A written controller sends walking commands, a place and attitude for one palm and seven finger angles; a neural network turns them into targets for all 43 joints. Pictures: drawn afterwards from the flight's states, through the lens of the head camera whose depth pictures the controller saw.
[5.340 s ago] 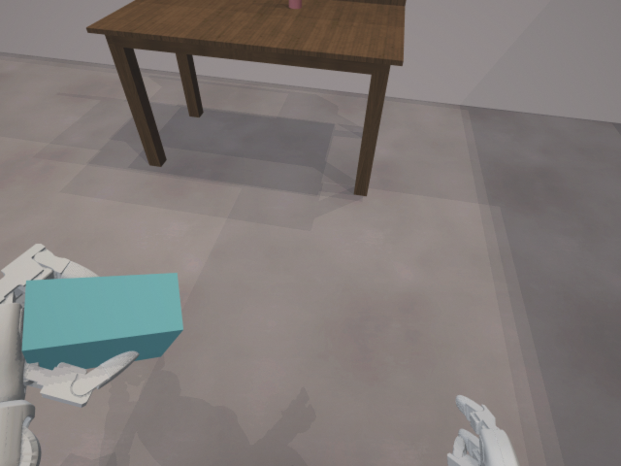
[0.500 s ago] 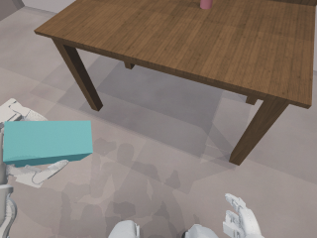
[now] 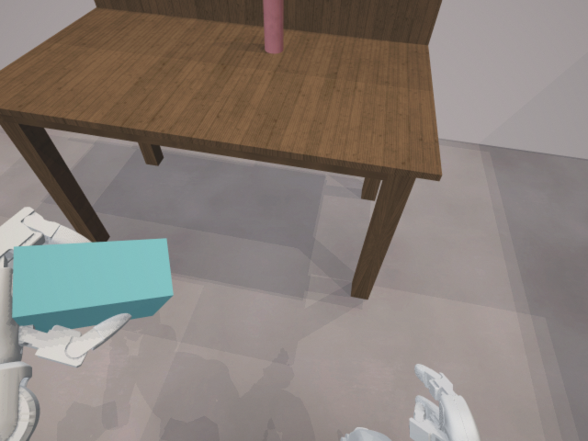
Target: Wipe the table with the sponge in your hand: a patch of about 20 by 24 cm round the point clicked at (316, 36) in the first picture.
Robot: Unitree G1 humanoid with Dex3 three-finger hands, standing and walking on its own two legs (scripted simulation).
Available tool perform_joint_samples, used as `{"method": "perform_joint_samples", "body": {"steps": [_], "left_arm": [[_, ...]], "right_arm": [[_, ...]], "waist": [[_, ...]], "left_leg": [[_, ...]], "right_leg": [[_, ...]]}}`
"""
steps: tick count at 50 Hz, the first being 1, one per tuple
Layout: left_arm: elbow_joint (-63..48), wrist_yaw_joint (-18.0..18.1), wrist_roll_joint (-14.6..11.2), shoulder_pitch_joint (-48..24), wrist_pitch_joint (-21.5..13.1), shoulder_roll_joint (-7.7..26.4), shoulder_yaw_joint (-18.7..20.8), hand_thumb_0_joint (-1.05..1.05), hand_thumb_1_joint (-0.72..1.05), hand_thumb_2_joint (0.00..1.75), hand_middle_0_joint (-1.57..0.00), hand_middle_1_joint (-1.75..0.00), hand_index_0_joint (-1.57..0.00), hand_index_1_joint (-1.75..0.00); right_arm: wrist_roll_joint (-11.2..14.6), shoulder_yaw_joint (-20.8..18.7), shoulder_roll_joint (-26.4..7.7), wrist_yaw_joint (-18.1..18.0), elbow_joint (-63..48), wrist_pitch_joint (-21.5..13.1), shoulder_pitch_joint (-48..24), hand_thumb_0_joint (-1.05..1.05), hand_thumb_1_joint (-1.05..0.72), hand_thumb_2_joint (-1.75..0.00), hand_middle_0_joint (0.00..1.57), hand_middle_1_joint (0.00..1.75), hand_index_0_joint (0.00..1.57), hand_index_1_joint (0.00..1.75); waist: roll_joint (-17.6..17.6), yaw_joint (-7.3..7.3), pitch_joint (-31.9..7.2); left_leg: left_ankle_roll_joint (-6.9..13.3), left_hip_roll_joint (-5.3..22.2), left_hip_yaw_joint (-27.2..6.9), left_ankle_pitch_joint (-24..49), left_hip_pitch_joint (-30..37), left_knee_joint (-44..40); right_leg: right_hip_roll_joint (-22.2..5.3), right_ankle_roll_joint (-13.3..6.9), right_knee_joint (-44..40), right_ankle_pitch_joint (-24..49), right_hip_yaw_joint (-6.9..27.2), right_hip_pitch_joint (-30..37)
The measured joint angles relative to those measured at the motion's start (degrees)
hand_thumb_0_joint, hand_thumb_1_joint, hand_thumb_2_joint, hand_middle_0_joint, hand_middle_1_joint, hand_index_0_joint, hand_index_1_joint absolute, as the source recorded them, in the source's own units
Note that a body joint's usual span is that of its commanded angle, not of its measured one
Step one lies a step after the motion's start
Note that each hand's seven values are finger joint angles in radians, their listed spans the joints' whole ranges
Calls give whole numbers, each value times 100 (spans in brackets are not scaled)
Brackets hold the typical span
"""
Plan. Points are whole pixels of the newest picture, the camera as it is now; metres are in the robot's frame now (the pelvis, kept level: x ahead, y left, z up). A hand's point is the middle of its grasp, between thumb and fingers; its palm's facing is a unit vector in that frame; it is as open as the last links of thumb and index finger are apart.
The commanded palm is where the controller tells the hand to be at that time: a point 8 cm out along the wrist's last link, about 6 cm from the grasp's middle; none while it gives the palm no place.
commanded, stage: turn to face it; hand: left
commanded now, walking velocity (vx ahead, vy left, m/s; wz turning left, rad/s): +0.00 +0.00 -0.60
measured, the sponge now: (118, 285) +0.22 +0.22 +0.15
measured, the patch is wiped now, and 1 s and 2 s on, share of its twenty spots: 0.00 0.00 0.00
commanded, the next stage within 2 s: take the last steps up to it in 0.72 s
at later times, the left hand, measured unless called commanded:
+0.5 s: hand (228, 280) +0.23 +0.10 +0.18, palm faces +0.08 -0.86 -0.50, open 10.1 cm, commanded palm +0.19 +0.16 +0.18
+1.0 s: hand (316, 336) +0.19 +0.01 +0.16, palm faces -0.09 -0.86 -0.50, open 10.1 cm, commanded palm +0.15 +0.10 +0.18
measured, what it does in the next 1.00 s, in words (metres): walks backwards, turning right: right foot, then left foot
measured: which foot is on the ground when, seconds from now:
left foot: down 0.00-0.14, up 0.16-0.52, down 0.54-0.88, up 0.90-1.00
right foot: up 0.00-0.10, down 0.12-0.56, up 0.58-0.84, down 0.86-1.00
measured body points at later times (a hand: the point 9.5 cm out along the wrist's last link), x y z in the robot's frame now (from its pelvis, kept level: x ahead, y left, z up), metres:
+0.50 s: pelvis -0.05 -0.06 +0.00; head +0.00 -0.07 +0.45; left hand +0.22 +0.15 +0.20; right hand +0.03 -0.37 -0.08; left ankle -0.01 +0.07 -0.72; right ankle -0.02 -0.16 -0.73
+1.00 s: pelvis -0.11 -0.08 +0.00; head -0.09 -0.12 +0.45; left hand +0.19 +0.06 +0.19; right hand -0.08 -0.35 -0.12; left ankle -0.07 +0.05 -0.67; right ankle -0.14 -0.17 -0.73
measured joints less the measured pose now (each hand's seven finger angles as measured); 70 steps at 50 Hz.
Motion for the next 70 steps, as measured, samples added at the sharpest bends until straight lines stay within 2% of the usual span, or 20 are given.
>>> {"method": "perform_joint_samples", "body": {"steps": [4,6,8,10,14,19,24,28,31,33,35,39,43,45,47,52,56,64,67,70], "left_arm": [[-140,2,-25,-124,-113,210,24,-1,-50,102,-72,-137,-73,-136],[-189,-4,-45,-175,-150,430,160,-1,-50,102,-72,-137,-73,-136],[-166,-30,-28,-275,-202,446,203,-1,-50,102,-72,-137,-73,-136],[-154,-56,-51,-205,-243,437,197,-1,-50,102,-72,-137,-73,-136],[-400,-100,-208,513,-223,523,355,-1,-50,102,-72,-137,-73,-136],[-703,-55,-255,1107,-260,750,572,-1,-50,102,-72,-137,-73,-136],[-787,-5,-220,939,-235,720,557,-1,-50,102,-72,-137,-73,-137],[-654,-11,-161,655,-211,598,436,-1,-50,102,-72,-137,-73,-137],[-319,-25,-74,461,-219,511,397,-1,-50,102,-72,-137,-73,-137],[-147,-31,-37,395,-175,412,337,-1,-50,102,-72,-137,-73,-137],[-114,-35,-16,290,-110,287,219,-1,-50,102,-72,-137,-73,-137],[-172,0,-24,145,-126,154,36,-1,-50,102,-72,-137,-73,-137],[-103,-15,-45,-1,-169,369,122,-1,-50,102,-72,-137,-73,-137],[26,-36,-17,-69,-189,334,108,-1,-50,102,-72,-137,-73,-137],[120,-63,-32,-30,-167,303,30,-1,-50,102,-72,-137,-73,-137],[51,-82,-68,713,-245,327,139,-1,-50,102,-72,-137,-73,-137],[20,-40,-28,935,-354,469,230,-1,-50,102,-72,-137,-73,-137],[-150,97,18,709,-392,306,151,-1,-50,102,-72,-137,-73,-137],[-190,125,21,588,-396,228,102,-1,-50,102,-72,-137,-74,-137],[27,130,74,383,-403,227,118,-1,-50,102,-72,-137,-74,-137]], "right_arm": [[-31,164,186,106,-35,-201,16,1,-90,-90,20,30,20,30],[-32,198,223,151,-80,-272,22,1,-90,-90,21,30,21,30],[-20,143,89,175,-25,-276,-84,1,-90,-90,21,30,21,30],[-20,53,-98,150,137,-141,-238,1,-90,-90,21,30,21,30],[0,-156,-396,54,223,208,-443,2,-90,-90,21,30,20,30],[-23,-375,-631,-64,161,396,-387,2,-91,-90,20,30,20,30],[-8,-454,-739,-115,118,376,-281,2,-91,-90,20,30,20,30],[-12,-406,-635,-170,50,309,-200,2,-91,-90,20,30,20,30],[-45,-301,-364,-199,11,207,-159,2,-91,-90,20,30,20,30],[-69,-209,-206,-166,11,70,-100,2,-91,-90,20,30,20,30],[-48,-118,-82,-107,39,-74,-36,2,-91,-90,20,30,20,30],[-41,75,123,-22,96,-318,12,1,-90,-90,20,30,20,30],[-46,190,236,20,107,-431,-8,1,-90,-90,21,30,21,30],[-39,150,124,15,213,-386,-107,1,-90,-90,21,30,21,30],[-42,83,-28,-38,408,-278,-162,1,-90,-90,21,30,21,30],[-41,-142,-406,-168,625,-12,-102,2,-90,-90,21,30,20,30],[-52,-383,-643,-270,661,-14,107,2,-91,-90,20,30,20,30],[-103,-586,-773,-323,607,-169,336,2,-91,-90,20,30,20,30],[-115,-561,-704,-360,481,-221,304,2,-91,-90,20,30,20,30],[-95,-457,-413,-365,443,-289,152,2,-91,-90,20,30,20,30]], "waist": [[169,-33,167],[177,-87,252],[410,-231,466],[428,-389,573],[197,-585,626],[-72,-629,476],[-215,-517,182],[-331,-501,-79],[-440,-335,-134],[-302,-310,-169],[-155,-208,-163],[70,-152,-94],[137,-221,36],[351,-362,167],[358,-499,188],[167,-724,29],[27,-762,-60],[-234,-553,-224],[-227,-499,-284],[-257,-415,-298]], "left_leg": [[-194,389,198,33,-165,126],[-326,556,279,-45,-351,400],[-334,738,86,-381,-595,920],[-291,369,-346,-1182,-1020,1985],[-315,-267,-566,-1256,-1570,3424],[-285,-512,-516,-963,-1424,2499],[-147,-637,-573,-781,-859,1181],[85,-663,-499,-71,-226,-56],[218,-598,-276,-77,-151,18],[204,-443,-263,-85,-113,6],[161,-285,-215,-41,-59,-49],[44,-31,-116,26,-104,-36],[-137,144,-51,-46,-386,341],[-72,230,-243,-472,-632,828],[24,-78,-526,-965,-984,1746],[39,-542,-584,-547,-1448,2911],[101,-574,-469,-392,-1326,2240],[306,-602,-262,-414,-437,306],[353,-640,-222,28,-29,-331],[377,-702,-136,-105,4,-45]], "right_leg": [[-186,76,-1402,-101,-200,726],[-190,47,-2246,330,-291,1157],[8,-289,-2377,761,-392,1168],[41,-469,-2254,648,-311,1006],[128,-548,-2560,891,96,890],[290,-616,-2977,1237,416,926],[455,-609,-2997,1349,620,849],[532,-523,-2645,1242,704,655],[468,-308,-1270,86,551,232],[374,-200,-449,-91,299,67],[203,-122,-345,-59,101,136],[-35,-41,-1179,-78,-101,610],[-82,-74,-2559,554,-271,1299],[57,-349,-2528,796,-368,1241],[19,-506,-2484,704,-381,1180],[-32,-565,-3079,1022,-234,1257],[-83,-569,-3436,1196,-310,1379],[-320,-407,-3266,1004,-433,1464],[-409,-289,-2728,657,-432,1362],[-397,-296,-1335,-331,-252,941]]}}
